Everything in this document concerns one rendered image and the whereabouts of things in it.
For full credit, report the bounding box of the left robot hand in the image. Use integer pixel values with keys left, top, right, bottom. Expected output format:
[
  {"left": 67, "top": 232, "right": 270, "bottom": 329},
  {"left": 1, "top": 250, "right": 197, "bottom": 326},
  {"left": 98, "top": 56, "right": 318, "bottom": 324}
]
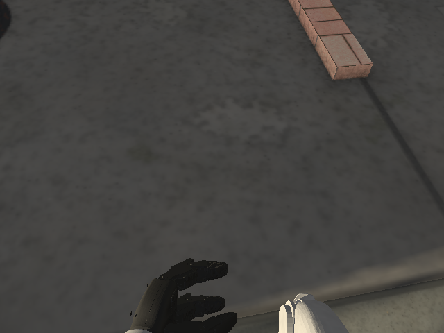
[{"left": 130, "top": 258, "right": 237, "bottom": 333}]

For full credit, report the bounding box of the right robot thigh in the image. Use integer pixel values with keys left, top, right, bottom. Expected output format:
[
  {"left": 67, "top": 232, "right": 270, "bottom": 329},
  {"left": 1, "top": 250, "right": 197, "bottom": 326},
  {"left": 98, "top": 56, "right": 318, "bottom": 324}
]
[{"left": 279, "top": 299, "right": 349, "bottom": 333}]

